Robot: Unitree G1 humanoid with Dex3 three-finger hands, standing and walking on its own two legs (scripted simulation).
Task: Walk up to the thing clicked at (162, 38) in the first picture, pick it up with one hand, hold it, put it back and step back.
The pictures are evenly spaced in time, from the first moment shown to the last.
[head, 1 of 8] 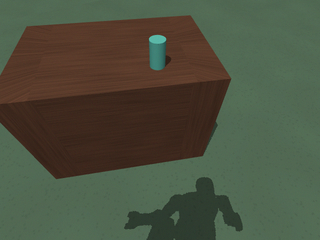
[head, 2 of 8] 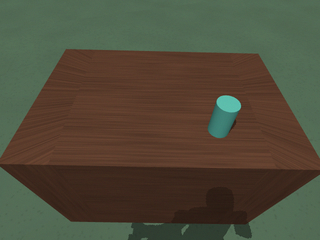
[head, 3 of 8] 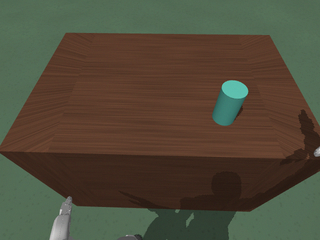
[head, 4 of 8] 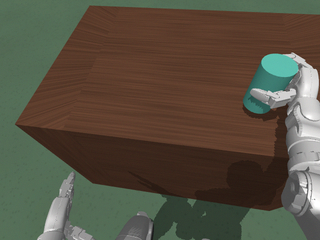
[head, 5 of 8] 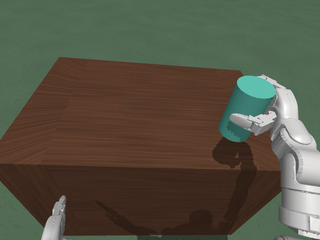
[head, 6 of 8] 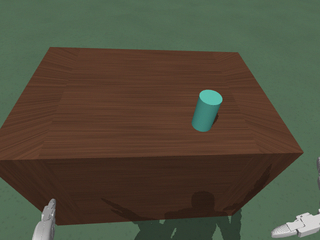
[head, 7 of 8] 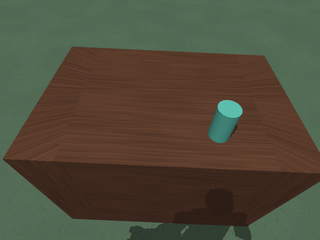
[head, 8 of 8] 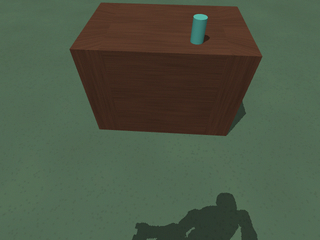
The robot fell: no
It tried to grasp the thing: yes
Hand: right
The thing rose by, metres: 0.22
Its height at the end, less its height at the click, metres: +0.00
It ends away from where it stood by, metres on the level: 0.03
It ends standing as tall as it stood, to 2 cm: yes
